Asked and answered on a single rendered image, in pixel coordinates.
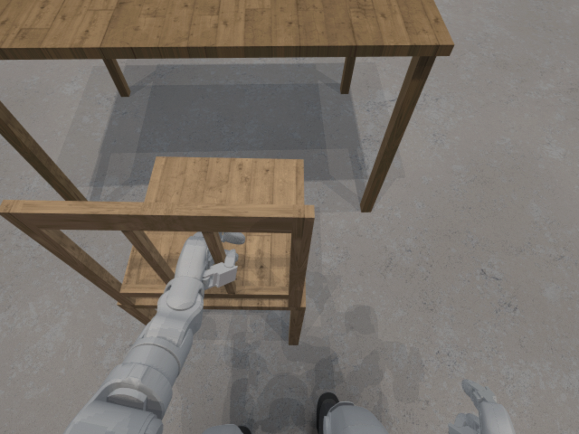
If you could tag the robot right foot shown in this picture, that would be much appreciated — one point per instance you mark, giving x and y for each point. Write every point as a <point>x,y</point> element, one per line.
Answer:
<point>325,402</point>

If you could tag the robot left forearm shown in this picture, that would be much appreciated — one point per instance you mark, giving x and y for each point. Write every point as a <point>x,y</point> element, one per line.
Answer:
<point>145,378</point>

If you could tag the table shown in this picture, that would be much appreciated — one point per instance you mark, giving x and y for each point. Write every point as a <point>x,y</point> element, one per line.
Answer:
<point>179,29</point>

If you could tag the right robot thigh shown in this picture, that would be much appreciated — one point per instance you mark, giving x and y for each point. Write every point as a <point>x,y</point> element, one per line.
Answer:
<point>349,419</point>

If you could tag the right robot hand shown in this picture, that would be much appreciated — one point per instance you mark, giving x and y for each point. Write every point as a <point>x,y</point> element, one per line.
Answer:
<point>493,417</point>

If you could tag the left robot hand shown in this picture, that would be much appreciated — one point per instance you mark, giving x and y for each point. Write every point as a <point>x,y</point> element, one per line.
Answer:
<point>196,261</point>

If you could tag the left robot upper arm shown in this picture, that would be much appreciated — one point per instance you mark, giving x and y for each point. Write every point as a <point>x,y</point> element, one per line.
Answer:
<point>101,417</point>

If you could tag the chair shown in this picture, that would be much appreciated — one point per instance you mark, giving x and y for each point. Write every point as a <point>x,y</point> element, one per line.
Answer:
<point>261,198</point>

